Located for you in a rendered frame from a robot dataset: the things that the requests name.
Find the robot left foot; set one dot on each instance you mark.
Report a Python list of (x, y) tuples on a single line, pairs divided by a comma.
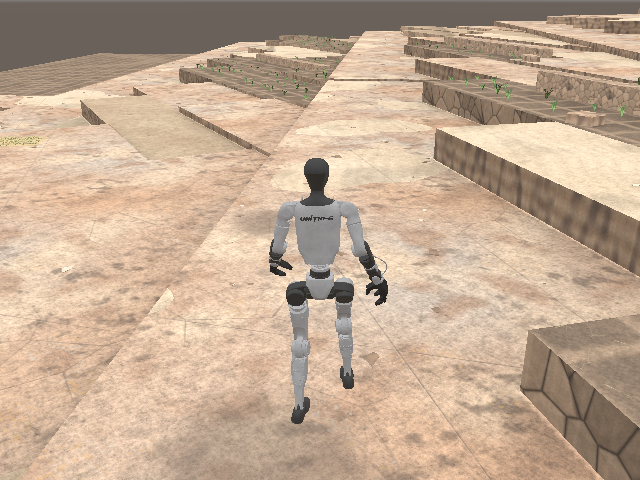
[(298, 415)]

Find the robot left forearm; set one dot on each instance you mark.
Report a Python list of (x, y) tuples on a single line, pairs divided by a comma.
[(275, 258)]

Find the robot right forearm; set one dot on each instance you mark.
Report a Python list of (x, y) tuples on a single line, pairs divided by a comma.
[(370, 266)]

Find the robot left hand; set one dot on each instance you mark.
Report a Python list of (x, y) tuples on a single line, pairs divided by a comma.
[(283, 264)]

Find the robot right upper arm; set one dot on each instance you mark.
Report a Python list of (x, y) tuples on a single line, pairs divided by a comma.
[(350, 211)]

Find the robot left upper arm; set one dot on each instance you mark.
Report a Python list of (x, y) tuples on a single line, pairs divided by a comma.
[(285, 213)]

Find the robot right hand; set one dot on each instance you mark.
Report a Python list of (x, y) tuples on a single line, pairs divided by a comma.
[(382, 291)]

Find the robot left thigh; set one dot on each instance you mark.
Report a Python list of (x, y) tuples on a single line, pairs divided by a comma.
[(299, 313)]

